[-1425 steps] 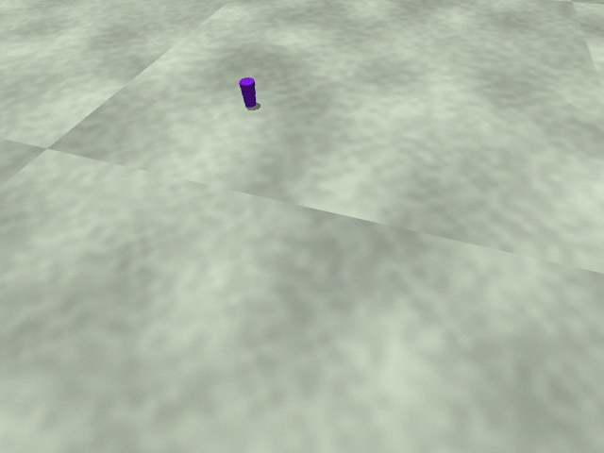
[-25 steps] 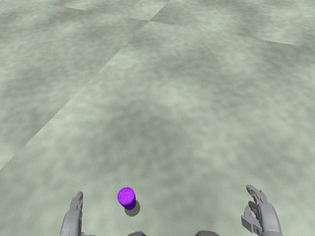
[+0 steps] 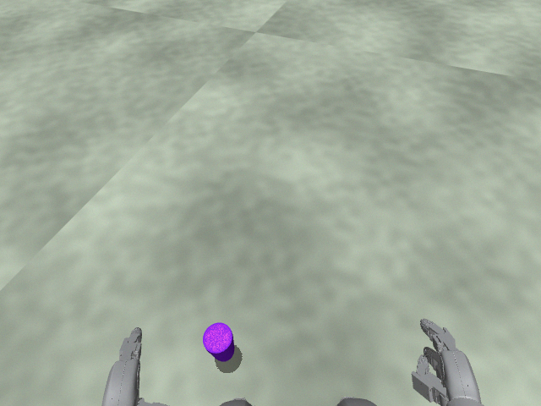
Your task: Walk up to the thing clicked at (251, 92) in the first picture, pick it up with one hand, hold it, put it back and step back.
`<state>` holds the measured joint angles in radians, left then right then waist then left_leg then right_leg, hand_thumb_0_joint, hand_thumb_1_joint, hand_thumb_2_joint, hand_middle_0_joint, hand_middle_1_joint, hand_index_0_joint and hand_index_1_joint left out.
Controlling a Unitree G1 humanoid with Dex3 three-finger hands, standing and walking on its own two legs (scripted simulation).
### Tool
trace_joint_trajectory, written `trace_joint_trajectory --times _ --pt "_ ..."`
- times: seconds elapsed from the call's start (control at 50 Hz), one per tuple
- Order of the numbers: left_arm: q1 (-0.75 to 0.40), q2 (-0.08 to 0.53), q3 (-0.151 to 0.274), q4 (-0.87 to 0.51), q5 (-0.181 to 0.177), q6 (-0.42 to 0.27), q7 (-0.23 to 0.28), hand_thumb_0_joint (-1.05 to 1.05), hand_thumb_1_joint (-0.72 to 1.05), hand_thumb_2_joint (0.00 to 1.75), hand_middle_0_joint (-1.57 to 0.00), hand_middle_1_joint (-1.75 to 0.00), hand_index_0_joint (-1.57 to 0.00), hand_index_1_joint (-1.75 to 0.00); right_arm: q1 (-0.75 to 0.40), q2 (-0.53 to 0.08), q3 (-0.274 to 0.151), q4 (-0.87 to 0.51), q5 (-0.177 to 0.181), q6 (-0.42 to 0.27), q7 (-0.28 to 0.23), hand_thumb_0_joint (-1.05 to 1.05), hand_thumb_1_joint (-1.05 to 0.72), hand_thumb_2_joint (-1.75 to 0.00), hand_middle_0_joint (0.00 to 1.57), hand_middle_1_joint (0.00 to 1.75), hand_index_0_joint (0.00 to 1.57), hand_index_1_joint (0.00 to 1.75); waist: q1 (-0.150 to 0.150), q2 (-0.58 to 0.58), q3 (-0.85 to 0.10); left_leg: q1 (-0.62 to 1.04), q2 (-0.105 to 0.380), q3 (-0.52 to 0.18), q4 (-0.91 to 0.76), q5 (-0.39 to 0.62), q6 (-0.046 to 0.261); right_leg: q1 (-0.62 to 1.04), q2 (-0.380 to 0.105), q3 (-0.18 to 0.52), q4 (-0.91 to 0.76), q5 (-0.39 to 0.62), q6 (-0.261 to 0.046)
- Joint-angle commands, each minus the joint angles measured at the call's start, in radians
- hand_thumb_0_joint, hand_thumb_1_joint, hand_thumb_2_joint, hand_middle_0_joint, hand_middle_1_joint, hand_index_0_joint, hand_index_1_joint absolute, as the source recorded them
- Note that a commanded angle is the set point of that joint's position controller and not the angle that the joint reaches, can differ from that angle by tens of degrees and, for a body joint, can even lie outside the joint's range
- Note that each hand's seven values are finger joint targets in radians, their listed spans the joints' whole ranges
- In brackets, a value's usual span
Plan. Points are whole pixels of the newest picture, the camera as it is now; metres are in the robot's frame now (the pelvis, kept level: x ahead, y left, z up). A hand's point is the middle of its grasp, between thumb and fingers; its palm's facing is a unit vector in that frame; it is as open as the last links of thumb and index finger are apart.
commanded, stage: home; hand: left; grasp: from the side
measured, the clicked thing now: (221, 344) +0.39 +0.21 -0.65
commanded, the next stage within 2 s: stand in 0.18 s
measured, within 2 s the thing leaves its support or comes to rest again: neither
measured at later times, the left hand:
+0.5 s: hand (171, 385) +0.17 +0.18 -0.06, palm faces +0.12 -0.95 -0.28, open 14.9 cm
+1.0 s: hand out of the picture +0.07 +0.25 -0.11, palm faces +0.01 -0.94 -0.35, open 7.4 cm
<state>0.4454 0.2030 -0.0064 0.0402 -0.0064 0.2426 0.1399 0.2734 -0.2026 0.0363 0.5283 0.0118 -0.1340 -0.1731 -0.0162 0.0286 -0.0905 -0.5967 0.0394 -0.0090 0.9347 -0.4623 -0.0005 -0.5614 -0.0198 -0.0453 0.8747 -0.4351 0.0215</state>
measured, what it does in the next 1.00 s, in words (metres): stands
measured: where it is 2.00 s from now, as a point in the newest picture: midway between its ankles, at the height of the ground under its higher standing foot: outside the picture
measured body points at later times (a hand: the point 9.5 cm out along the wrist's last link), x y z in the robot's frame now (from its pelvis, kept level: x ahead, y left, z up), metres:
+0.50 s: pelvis +0.00 -0.01 +0.00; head +0.03 +0.00 +0.45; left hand +0.16 +0.23 -0.04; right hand +0.17 -0.24 -0.07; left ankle +0.01 +0.11 -0.69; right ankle +0.00 -0.14 -0.69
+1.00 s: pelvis +0.00 +0.01 +0.04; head +0.01 +0.01 +0.49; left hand +0.07 +0.30 -0.09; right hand +0.08 -0.29 -0.09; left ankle +0.01 +0.11 -0.69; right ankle +0.00 -0.14 -0.69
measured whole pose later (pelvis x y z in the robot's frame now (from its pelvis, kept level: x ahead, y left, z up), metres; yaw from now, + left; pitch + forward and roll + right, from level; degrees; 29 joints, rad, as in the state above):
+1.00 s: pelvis +0.00 +0.01 +0.04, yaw +1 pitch -2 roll +0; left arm 0.22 0.33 0.02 0.92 0.03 0.00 0.03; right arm 0.20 -0.31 -0.03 0.98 -0.04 0.00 -0.02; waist 0.01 -0.01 0.04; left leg -0.25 -0.01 0.02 0.58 -0.30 0.02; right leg -0.23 -0.06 -0.03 0.57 -0.30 0.04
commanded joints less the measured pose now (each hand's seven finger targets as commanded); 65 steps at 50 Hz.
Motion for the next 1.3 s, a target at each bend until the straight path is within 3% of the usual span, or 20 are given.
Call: trace_joint_trajectory --times 0.0,0.14,0.26,0.3,0.32,0.46,0.54,0.56,0.58,0.62,0.66,0.74,0.78,0.88,1.0,1.04,1.06,1.1,1.24,1.28 --pt "-0.03 0.089 0.048 -0.193 0.01 -0.05 0.006 0.0 -0.56 0.05 -0.05 -0.05 -0.05 -0.05 -0.055 -0.121 -0.06 -0.15 -0.006 -0.058 -0.01 0.0 -0.9 -0.9 0.2 0.3 0.2 0.3 -0.007 0.002 -0.103 0.088 -0.021 -0.002 -0.165 0.206 -0.001 0.047 0.038 -0.027 -0.127 0.172 -0.028" --pt "-0.019 0.094 0.055 -0.188 0.011 -0.042 0.008 0.0 -0.54 0.06 -0.05 -0.06 -0.05 -0.06 -0.051 -0.119 -0.062 -0.148 -0.006 -0.052 -0.011 0.0 -0.9 -0.9 0.2 0.3 0.2 0.3 -0.005 0.006 -0.136 0.103 -0.022 0.001 -0.145 0.305 -0.003 0.074 0.036 -0.026 -0.113 0.26 -0.028" --pt "-0.024 0.078 0.039 -0.174 0.009 -0.041 0.006 0.0 -0.53 0.07 -0.05 -0.06 -0.05 -0.06 -0.053 -0.122 -0.062 -0.145 -0.006 -0.049 -0.01 0.0 -0.9 -0.9 0.2 0.3 0.2 0.3 -0.011 0.0 -0.096 0.094 -0.022 0.002 -0.155 0.263 -0.002 0.056 0.035 -0.028 -0.123 0.227 -0.027" --pt "-0.017 0.107 0.066 -0.205 0.007 -0.043 0.008 0.0 -0.37 0.23 -0.2 -0.22 -0.2 -0.22 -0.063 -0.116 -0.057 -0.16 -0.005 -0.046 -0.01 0.0 -0.9 -0.9 0.2 0.3 0.2 0.3 0.003 0.008 -0.116 0.091 -0.026 0.004 -0.148 0.276 -0.001 0.069 0.031 -0.025 -0.127 0.239 -0.026" --pt "-0.016 0.091 0.052 -0.176 0.008 -0.04 0.007 0.0 -0.29 0.31 -0.2 -0.3 -0.2 -0.3 -0.064 -0.116 -0.057 -0.158 -0.004 -0.046 -0.01 0.0 -0.9 -0.9 0.2 0.3 0.2 0.3 -0.003 -0.019 -0.091 0.083 -0.026 0.009 -0.148 0.249 0.002 0.058 0.031 -0.023 -0.134 0.218 -0.023" --pt "-0.037 0.095 0.053 -0.213 0.007 -0.047 0.007 0.0 0.27 0.87 -0.2 -0.3 -0.2 -0.3 -0.066 -0.118 -0.057 -0.163 -0.005 -0.047 -0.008 0.0 -0.9 -0.9 0.2 0.3 0.2 0.3 -0.005 -0.001 -0.101 0.086 -0.027 0.007 -0.151 0.233 0.002 0.056 0.029 -0.02 -0.13 0.203 -0.026" --pt "-0.017 0.084 0.047 -0.182 0.01 -0.046 0.007 0.0 0.59 0.9 -0.2 -0.3 -0.2 -0.3 -0.055 -0.119 -0.061 -0.156 -0.007 -0.048 -0.011 0.0 -0.9 -0.9 0.2 0.3 0.2 0.3 -0.008 -0.014 -0.113 0.091 -0.025 0.006 -0.144 0.256 0.002 0.061 0.031 -0.023 -0.122 0.224 -0.024" --pt "-0.164 0.234 0.095 0.169 0.1 -0.153 -0.04 0.0 0.67 0.9 -0.2 -0.3 -0.2 -0.3 -0.117 -0.256 -0.103 0.052 -0.116 0.025 0.049 0.0 -0.9 -0.9 0.2 0.3 0.2 0.3 0.032 -0.087 0.037 0.084 0.008 -0.042 -0.176 0.319 0.032 0.18 -0.067 0.084 -0.186 0.256 -0.089" --pt "-0.14 0.246 0.102 0.241 0.107 -0.195 -0.064 0.0 0.75 0.9 -0.2 -0.3 -0.2 -0.3 -0.102 -0.243 -0.111 0.088 -0.117 0.049 0.079 0.0 -0.9 -0.9 0.2 0.3 0.2 0.3 0.027 -0.102 -0.045 0.155 0.011 -0.023 -0.163 0.339 0.053 0.202 -0.08 0.107 -0.181 0.319 -0.11" --pt "-0.147 0.264 0.087 0.315 0.084 -0.245 -0.091 0.0 0.9 0.9 -0.2 -0.3 -0.2 -0.3 -0.098 -0.238 -0.115 0.102 -0.094 0.071 0.108 0.0 -0.9 -0.9 0.2 0.3 0.2 0.3 0.017 -0.086 -0.041 0.166 -0.001 -0.038 -0.186 0.302 0.059 0.23 -0.099 0.144 -0.213 0.306 -0.119" --pt "-0.193 0.253 0.079 0.393 0.064 -0.261 -0.104 0.0 0.9 0.9 -0.2 -0.3 -0.2 -0.3 -0.096 -0.231 -0.115 0.141 -0.07 0.072 0.137 0.0 -0.9 -0.9 0.2 0.3 0.2 0.3 0.021 -0.067 -0.03 0.226 -0.004 -0.042 -0.235 0.269 0.056 0.206 -0.097 0.129 -0.233 0.255 -0.102" --pt "-0.247 0.269 0.075 0.538 0.051 -0.277 -0.107 0.0 0.9 0.9 -0.2 -0.3 -0.2 -0.3 -0.116 -0.233 -0.118 0.214 -0.066 0.08 0.155 0.0 -0.9 -0.9 0.2 0.3 0.2 0.3 0.018 -0.037 0.009 0.282 0.003 -0.058 -0.318 0.257 0.053 0.208 -0.095 0.117 -0.296 0.219 -0.079" --pt "-0.256 0.263 0.073 0.598 0.046 -0.28 -0.107 0.0 0.9 0.9 -0.2 -0.3 -0.2 -0.3 -0.131 -0.248 -0.118 0.247 -0.069 0.083 0.157 0.0 -0.9 -0.9 0.2 0.3 0.2 0.3 0.031 0.022 0.026 0.292 0.02 -0.08 -0.378 0.273 0.056 0.245 -0.078 0.091 -0.297 0.234 -0.066" --pt "-0.262 0.278 0.066 0.736 0.041 -0.283 -0.101 0.0 0.9 0.9 -0.2 -0.3 -0.2 -0.3 -0.121 -0.255 -0.113 0.331 -0.055 0.092 0.153 0.0 -0.9 -0.9 0.2 0.3 0.2 0.3 0.029 -0.024 0.022 0.347 0.032 -0.084 -0.43 0.431 0.041 0.365 -0.092 0.084 -0.351 0.383 -0.058" --pt "-0.278 0.291 0.055 0.864 0.033 -0.269 -0.102 0.0 0.9 0.9 -0.2 -0.3 -0.2 -0.3 -0.141 -0.293 -0.107 0.419 -0.048 0.103 0.15 0.0 -0.9 -0.9 0.2 0.3 0.2 0.3 0.033 0.006 0.091 0.377 0.054 -0.11 -0.579 0.327 0.032 0.403 -0.084 0.073 -0.451 0.261 -0.042" --pt "-0.286 0.292 0.051 0.899 0.034 -0.268 -0.104 0.0 0.9 0.9 -0.2 -0.3 -0.2 -0.3 -0.141 -0.298 -0.106 0.442 -0.046 0.106 0.15 0.0 -0.9 -0.9 0.2 0.3 0.2 0.3 0.028 0.007 0.113 0.375 0.055 -0.111 -0.607 0.283 0.031 0.413 -0.09 0.076 -0.478 0.247 -0.039" --pt "-0.29 0.299 0.052 0.913 0.033 -0.27 -0.103 0.0 0.9 0.9 -0.2 -0.3 -0.2 -0.3 -0.142 -0.294 -0.104 0.455 -0.046 0.106 0.15 0.0 -0.9 -0.9 0.2 0.3 0.2 0.3 0.032 -0.007 0.101 0.393 0.055 -0.104 -0.605 0.331 0.029 0.432 -0.098 0.082 -0.484 0.27 -0.04" --pt "-0.29 0.3 0.047 0.943 0.033 -0.268 -0.108 0.0 0.9 0.9 -0.2 -0.3 -0.2 -0.3 -0.13 -0.304 -0.104 0.478 -0.044 0.108 0.151 0.0 -0.9 -0.9 0.2 0.3 0.2 0.3 0.023 -0.009 0.129 0.387 0.052 -0.108 -0.641 0.259 0.024 0.421 -0.094 0.08 -0.512 0.227 -0.034" --pt "-0.301 0.308 0.042 1.008 0.035 -0.274 -0.108 0.0 0.9 0.9 -0.2 -0.3 -0.2 -0.3 -0.149 -0.301 -0.101 0.522 -0.038 0.111 0.155 0.0 -0.9 -0.9 0.2 0.3 0.2 0.3 0.023 -0.024 0.121 0.433 0.055 -0.102 -0.659 0.278 0.023 0.432 -0.108 0.086 -0.561 0.24 -0.028" --pt "-0.309 0.311 0.043 1.018 0.034 -0.272 -0.11 0.0 0.9 0.9 -0.2 -0.3 -0.2 -0.3 -0.149 -0.299 -0.098 0.531 -0.039 0.115 0.157 0.0 -0.9 -0.9 0.2 0.3 0.2 0.3 0.022 -0.02 0.147 0.406 0.055 -0.106 -0.679 0.217 0.022 0.424 -0.104 0.085 -0.566 0.199 -0.026"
